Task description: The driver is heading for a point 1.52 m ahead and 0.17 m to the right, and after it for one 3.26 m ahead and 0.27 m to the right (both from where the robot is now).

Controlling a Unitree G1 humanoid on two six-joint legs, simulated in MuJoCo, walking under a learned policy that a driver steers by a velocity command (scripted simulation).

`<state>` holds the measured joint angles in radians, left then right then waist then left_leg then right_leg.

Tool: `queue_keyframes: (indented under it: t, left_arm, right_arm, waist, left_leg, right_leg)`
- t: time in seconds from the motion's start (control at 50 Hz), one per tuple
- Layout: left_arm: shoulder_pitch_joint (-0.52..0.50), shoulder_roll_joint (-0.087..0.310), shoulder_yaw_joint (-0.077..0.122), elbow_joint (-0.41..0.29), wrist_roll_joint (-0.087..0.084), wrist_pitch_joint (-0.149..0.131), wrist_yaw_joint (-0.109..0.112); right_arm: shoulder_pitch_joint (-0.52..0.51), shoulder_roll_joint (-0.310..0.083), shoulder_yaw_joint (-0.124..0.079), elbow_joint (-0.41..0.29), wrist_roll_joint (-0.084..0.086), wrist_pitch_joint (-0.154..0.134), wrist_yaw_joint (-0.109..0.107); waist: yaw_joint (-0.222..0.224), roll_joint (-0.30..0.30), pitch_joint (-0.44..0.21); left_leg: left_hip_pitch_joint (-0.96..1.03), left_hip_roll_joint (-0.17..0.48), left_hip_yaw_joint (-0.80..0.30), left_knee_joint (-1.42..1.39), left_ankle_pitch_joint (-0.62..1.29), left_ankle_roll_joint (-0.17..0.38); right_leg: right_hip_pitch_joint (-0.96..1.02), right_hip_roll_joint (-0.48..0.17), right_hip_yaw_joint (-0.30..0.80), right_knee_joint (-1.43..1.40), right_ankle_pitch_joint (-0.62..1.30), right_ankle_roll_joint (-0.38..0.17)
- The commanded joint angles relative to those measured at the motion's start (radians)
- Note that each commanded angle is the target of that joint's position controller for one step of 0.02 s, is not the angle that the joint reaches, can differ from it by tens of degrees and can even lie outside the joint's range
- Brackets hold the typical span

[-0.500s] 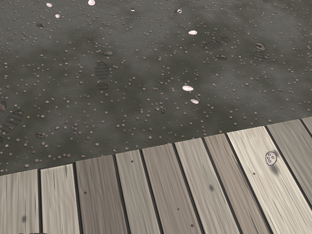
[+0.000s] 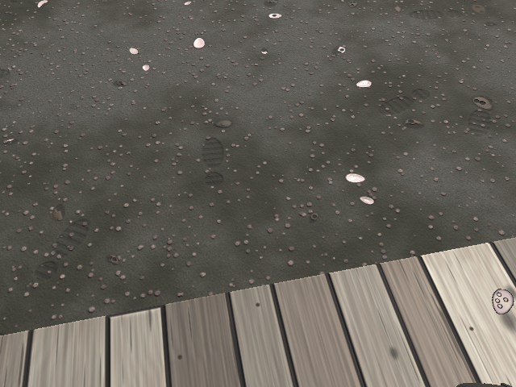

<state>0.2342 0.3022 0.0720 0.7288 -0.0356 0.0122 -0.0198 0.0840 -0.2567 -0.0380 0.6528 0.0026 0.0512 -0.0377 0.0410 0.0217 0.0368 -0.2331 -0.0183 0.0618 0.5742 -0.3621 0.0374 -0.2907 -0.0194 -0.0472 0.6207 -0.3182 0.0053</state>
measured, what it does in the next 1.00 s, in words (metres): walks ahead: left foot, then right foot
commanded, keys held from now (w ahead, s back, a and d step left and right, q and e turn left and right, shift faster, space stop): w+e+shift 0.36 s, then w+q+shift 0.64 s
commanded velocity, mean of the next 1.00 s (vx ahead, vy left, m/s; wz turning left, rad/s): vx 0.78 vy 0.00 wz -0.07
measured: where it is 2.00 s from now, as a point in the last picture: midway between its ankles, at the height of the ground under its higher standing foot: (296, 123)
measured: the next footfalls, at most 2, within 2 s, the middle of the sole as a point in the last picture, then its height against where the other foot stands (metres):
left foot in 0.42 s outside the picture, level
right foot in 0.80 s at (405, 351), level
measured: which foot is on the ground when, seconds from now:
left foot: down 0.00-0.00, up 0.02-0.40, down 0.42-0.82, up 0.84-1.00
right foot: down 0.00-0.44, up 0.46-0.78, down 0.80-1.00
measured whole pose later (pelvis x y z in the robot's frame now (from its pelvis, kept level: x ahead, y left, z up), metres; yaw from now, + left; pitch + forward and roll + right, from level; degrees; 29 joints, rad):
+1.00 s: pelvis +0.59 -0.15 +0.00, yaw -2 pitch +0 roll -4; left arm 0.34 0.29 0.07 0.74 0.00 -0.09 0.01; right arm 0.25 -0.34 -0.07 0.66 0.05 -0.02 0.00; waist 0.04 0.05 0.01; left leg -0.63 0.09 -0.01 1.17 -0.28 0.04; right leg -0.12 0.00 -0.11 0.45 -0.33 0.03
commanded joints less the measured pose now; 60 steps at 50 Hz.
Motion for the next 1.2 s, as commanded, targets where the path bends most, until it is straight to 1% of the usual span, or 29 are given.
queue_keyframes:
  t: [0.02, 0.04, 0.06, 0.08, 0.12, 0.28, 0.36, 0.4, 0.42, 0.44, 0.46, 0.48, 0.52, 0.6, 0.66, 0.74, 0.78, 0.8, 0.82, 0.84, 0.86, 0.9, 0.92, 0.96, 1.0, 1.04, 1.08, 1.14, 1.2]
  left_arm:
    - [0.153, 0.218, 0.069, -0.034, -0.011, -0.019, 0.015]
    - [0.256, 0.267, 0.079, -0.023, -0.004, -0.042, 0.004]
    - [0.257, 0.202, 0.060, -0.029, 0.016, -0.065, 0.000]
    - [0.214, 0.179, 0.052, -0.039, 0.017, -0.079, 0.005]
    - [0.161, 0.162, 0.041, -0.061, 0.001, -0.080, 0.022]
    - [0.175, 0.172, 0.036, -0.097, -0.006, -0.053, 0.059]
    - [0.141, 0.165, 0.034, -0.115, -0.018, -0.051, 0.056]
    - [0.143, 0.116, 0.015, -0.106, 0.011, -0.055, 0.049]
    - [0.143, 0.069, -0.003, -0.112, 0.032, -0.057, 0.042]
    - [0.218, -0.025, -0.031, -0.148, 0.018, -0.067, 0.042]
    - [0.237, -0.023, -0.045, -0.165, -0.029, -0.087, 0.049]
    - [0.149, 0.052, -0.032, -0.161, -0.045, -0.097, 0.043]
    - [-0.031, 0.059, -0.039, -0.181, 0.007, -0.133, 0.024]
    - [-0.099, 0.037, -0.047, -0.208, 0.034, -0.158, 0.000]
    - [-0.195, 0.017, -0.068, -0.239, 0.043, -0.171, -0.018]
    - [-0.167, 0.082, -0.032, -0.216, 0.006, -0.162, -0.009]
    - [-0.039, 0.126, 0.005, -0.188, 0.002, -0.158, 0.006]
    - [0.151, 0.159, 0.025, -0.160, 0.009, -0.151, 0.016]
    - [0.306, 0.242, 0.044, -0.135, 0.033, -0.137, 0.021]
    - [0.264, 0.218, 0.038, -0.137, 0.033, -0.136, 0.009]
    - [0.193, 0.144, 0.022, -0.134, 0.024, -0.130, 0.015]
    - [0.143, 0.069, 0.007, -0.100, 0.049, -0.115, 0.022]
    - [0.092, 0.054, 0.003, -0.087, 0.062, -0.115, 0.027]
    - [0.019, 0.019, -0.001, -0.067, 0.038, -0.121, 0.027]
    - [-0.011, 0.060, 0.015, -0.054, 0.028, -0.130, 0.027]
    - [0.009, 0.131, 0.042, -0.031, 0.052, -0.141, 0.032]
    - [0.032, 0.100, 0.037, -0.022, 0.026, -0.151, 0.048]
    - [0.070, 0.124, 0.040, -0.011, 0.028, -0.141, 0.064]
    - [0.102, 0.183, 0.044, -0.022, 0.007, -0.124, 0.053]
  right_arm:
    - [-0.017, -0.115, -0.056, -0.093, -0.012, -0.025, -0.003]
    - [-0.127, -0.088, -0.044, -0.156, -0.015, -0.055, 0.016]
    - [-0.148, -0.114, -0.051, -0.153, 0.016, -0.089, 0.037]
    - [-0.156, -0.131, -0.058, -0.144, 0.039, -0.116, 0.055]
    - [-0.161, -0.143, -0.066, -0.120, 0.012, -0.154, 0.065]
    - [-0.217, -0.084, -0.051, -0.109, 0.021, -0.185, 0.074]
    - [-0.166, -0.151, -0.073, -0.115, 0.047, -0.197, 0.073]
    - [0.020, -0.191, -0.095, -0.059, 0.040, -0.198, 0.066]
    - [0.197, -0.221, -0.106, -0.018, 0.032, -0.198, 0.058]
    - [0.375, -0.308, -0.116, 0.017, -0.008, -0.188, 0.059]
    - [0.390, -0.289, -0.107, 0.032, -0.014, -0.194, 0.084]
    - [0.321, -0.200, -0.082, 0.031, 0.004, -0.187, 0.084]
    - [0.338, -0.160, -0.066, 0.040, -0.004, -0.162, 0.072]
    - [0.323, -0.100, -0.039, 0.037, 0.019, -0.143, 0.046]
    - [0.287, -0.160, -0.054, 0.026, 0.038, -0.140, 0.024]
    - [0.344, -0.178, -0.059, 0.038, 0.050, -0.138, 0.026]
    - [0.370, -0.163, -0.051, 0.046, 0.037, -0.128, 0.034]
    - [0.347, -0.134, -0.040, 0.026, 0.015, -0.124, 0.041]
    - [0.446, -0.001, -0.003, -0.005, 0.033, -0.136, 0.038]
    - [0.444, -0.019, 0.006, -0.036, 0.085, -0.142, 0.024]
    - [0.362, -0.081, -0.011, -0.028, 0.086, -0.136, 0.018]
    - [0.250, -0.096, -0.019, -0.030, 0.037, -0.118, 0.025]
    - [0.249, -0.086, -0.025, -0.043, 0.036, -0.104, 0.033]
    - [0.200, -0.057, -0.022, -0.057, 0.049, -0.071, 0.043]
    - [0.138, -0.046, -0.016, -0.086, 0.031, -0.066, 0.059]
    - [0.220, -0.075, -0.031, -0.038, 0.007, -0.075, 0.085]
    - [0.141, -0.100, -0.049, -0.045, 0.028, -0.088, 0.106]
    - [0.008, -0.112, -0.052, -0.083, 0.035, -0.098, 0.144]
    - [0.060, -0.132, -0.058, -0.051, 0.029, -0.088, 0.144]
  waist:
    - [-0.010, -0.201, -0.162]
    - [0.055, -0.335, -0.131]
    - [0.072, -0.206, -0.090]
    - [0.049, -0.165, -0.032]
    - [0.028, -0.100, 0.001]
    - [0.040, -0.187, 0.041]
    - [-0.006, -0.236, 0.030]
    - [-0.085, -0.239, -0.062]
    - [-0.159, -0.191, -0.174]
    - [-0.158, 0.131, -0.349]
    - [-0.137, 0.384, -0.309]
    - [-0.137, 0.247, -0.118]
    - [-0.146, 0.039, -0.016]
    - [-0.067, 0.103, 0.046]
    - [-0.056, 0.076, 0.072]
    - [-0.024, 0.079, 0.042]
    - [0.061, 0.045, -0.055]
    - [0.157, 0.001, -0.199]
    - [0.135, -0.276, -0.413]
    - [0.105, -0.413, -0.363]
    - [0.103, -0.295, -0.181]
    - [0.064, -0.097, -0.036]
    - [0.010, -0.153, 0.006]
    - [-0.030, -0.148, 0.086]
    - [-0.041, -0.096, 0.109]
    - [-0.064, -0.035, -0.008]
    - [-0.053, -0.021, 0.057]
    - [-0.023, -0.008, 0.098]
    - [-0.060, -0.007, 0.077]
  left_leg:
    - [-0.133, 0.091, 0.000, 0.293, 0.063, 0.009]
    - [-0.514, -0.092, -0.058, 0.467, -0.304, -0.032]
    - [-0.630, -0.026, -0.173, 0.545, -0.287, -0.012]
    - [-0.665, 0.007, -0.190, 0.541, -0.175, 0.005]
    - [-0.644, 0.035, -0.178, 0.436, -0.019, -0.007]
    - [-0.301, -0.051, -0.111, 0.020, 0.223, -0.124]
    - [-0.104, -0.026, -0.145, -0.056, 0.233, -0.119]
    - [0.067, -0.011, -0.082, -0.074, 0.238, -0.066]
    - [0.284, 0.048, -0.134, -0.048, 0.195, -0.019]
    - [0.584, 0.263, -0.601, -0.145, -0.234, 0.139]
    - [0.604, 0.368, -1.037, -0.347, -0.480, 0.226]
    - [0.503, 0.357, -0.962, -0.348, -0.500, 0.228]
    - [0.330, 0.274, -0.731, -0.336, -0.251, 0.231]
    - [0.121, 0.183, -0.592, -0.395, -0.088, 0.245]
    - [-0.103, 0.140, -0.478, -0.407, 0.025, 0.211]
    - [-0.168, 0.162, -0.475, -0.386, 0.081, 0.155]
    - [-0.141, 0.104, -0.416, -0.112, 0.304, 0.096]
    - [-0.261, 0.051, -0.359, 0.195, 0.309, 0.051]
    - [-0.482, -0.039, -0.272, 0.606, -0.064, 0.012]
    - [-0.648, -0.002, -0.237, 0.821, -0.091, 0.006]
    - [-0.728, 0.054, -0.204, 0.885, -0.011, -0.001]
    - [-0.652, 0.133, -0.179, 0.812, 0.061, 0.010]
    - [-0.592, 0.165, -0.197, 0.746, 0.083, 0.012]
    - [-0.538, 0.212, -0.193, 0.609, 0.061, 0.012]
    - [-0.542, 0.217, -0.166, 0.478, 0.144, 0.007]
    - [-0.439, 0.179, -0.090, 0.564, 0.400, -0.001]
    - [-0.543, 0.183, -0.157, 0.419, 0.619, 0.035]
    - [-0.328, 0.124, -0.056, 0.078, 0.876, 0.058]
    - [-0.216, 0.051, 0.035, 0.042, 0.797, 0.043]
  right_leg:
    - [0.220, -0.161, 0.353, -0.220, 0.116, -0.176]
    - [0.389, -0.316, 0.785, -0.373, -0.185, -0.364]
    - [0.421, -0.345, 0.831, -0.434, -0.477, -0.370]
    - [0.404, -0.308, 0.777, -0.442, -0.505, -0.330]
    - [0.371, -0.238, 0.647, -0.438, -0.345, -0.282]
    - [0.079, -0.087, 0.464, -0.411, -0.102, -0.230]
    - [0.026, -0.111, 0.548, -0.366, -0.071, -0.193]
    - [0.063, -0.102, 0.473, -0.217, 0.172, -0.162]
    - [-0.007, -0.042, 0.390, 0.049, 0.268, -0.131]
    - [-0.272, 0.066, 0.274, 0.478, 0.091, -0.068]
    - [-0.491, 0.096, 0.248, 0.701, -0.193, -0.049]
    - [-0.623, 0.038, 0.232, 0.784, -0.126, -0.069]
    - [-0.607, -0.023, 0.180, 0.717, -0.051, -0.093]
    - [-0.490, -0.058, 0.164, 0.406, -0.019, -0.045]
    - [-0.247, -0.009, 0.110, 0.113, 0.142, -0.001]
    - [0.083, 0.022, 0.114, -0.014, 0.252, 0.021]
    - [0.277, 0.034, 0.093, -0.050, 0.177, -0.004]
    - [0.533, -0.057, 0.173, -0.011, 0.074, -0.041]
    - [0.803, -0.339, 0.673, -0.155, -0.408, -0.179]
    - [0.739, -0.419, 0.997, -0.343, -0.586, -0.214]
    - [0.613, -0.393, 0.864, -0.351, -0.499, -0.201]
    - [0.378, -0.318, 0.534, -0.339, -0.147, -0.178]
    - [0.278, -0.298, 0.433, -0.355, -0.042, -0.173]
    - [0.156, -0.280, 0.261, -0.420, 0.096, -0.148]
    - [0.138, -0.277, 0.161, -0.452, 0.195, -0.153]
    - [0.192, -0.263, 0.035, -0.361, 0.334, -0.178]
    - [0.253, -0.243, -0.023, -0.323, 0.261, -0.115]
    - [0.189, -0.177, -0.198, -0.309, 0.124, -0.032]
    - [0.293, -0.206, -0.235, -0.117, 0.432, -0.011]
Over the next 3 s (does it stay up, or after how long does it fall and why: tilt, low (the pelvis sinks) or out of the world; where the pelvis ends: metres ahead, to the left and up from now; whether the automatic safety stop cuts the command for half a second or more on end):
stays up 1.71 -0.07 -0.15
